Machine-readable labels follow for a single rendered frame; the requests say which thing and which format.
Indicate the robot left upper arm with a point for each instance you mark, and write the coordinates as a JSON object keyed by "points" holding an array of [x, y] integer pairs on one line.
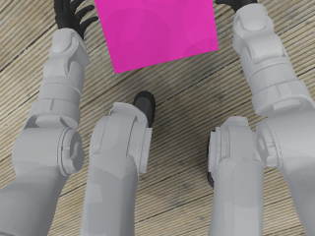
{"points": [[43, 159]]}

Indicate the robot right upper arm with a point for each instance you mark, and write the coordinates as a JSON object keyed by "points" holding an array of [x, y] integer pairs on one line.
{"points": [[287, 142]]}

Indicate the right robot hand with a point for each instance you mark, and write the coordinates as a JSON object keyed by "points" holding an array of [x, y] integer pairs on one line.
{"points": [[236, 4]]}

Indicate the right robot forearm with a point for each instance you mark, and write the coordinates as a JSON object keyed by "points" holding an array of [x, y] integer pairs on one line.
{"points": [[267, 68]]}

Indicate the left robot forearm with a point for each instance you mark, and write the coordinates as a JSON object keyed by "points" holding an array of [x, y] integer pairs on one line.
{"points": [[61, 88]]}

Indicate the robot left foot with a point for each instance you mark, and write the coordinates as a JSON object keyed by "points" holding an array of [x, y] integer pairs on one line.
{"points": [[146, 102]]}

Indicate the carton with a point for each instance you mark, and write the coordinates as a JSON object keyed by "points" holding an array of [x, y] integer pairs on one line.
{"points": [[143, 33]]}

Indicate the robot left thigh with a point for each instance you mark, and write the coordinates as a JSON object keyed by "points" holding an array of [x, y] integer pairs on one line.
{"points": [[112, 182]]}

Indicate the left robot hand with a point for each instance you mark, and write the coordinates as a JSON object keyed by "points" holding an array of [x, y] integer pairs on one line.
{"points": [[66, 18]]}

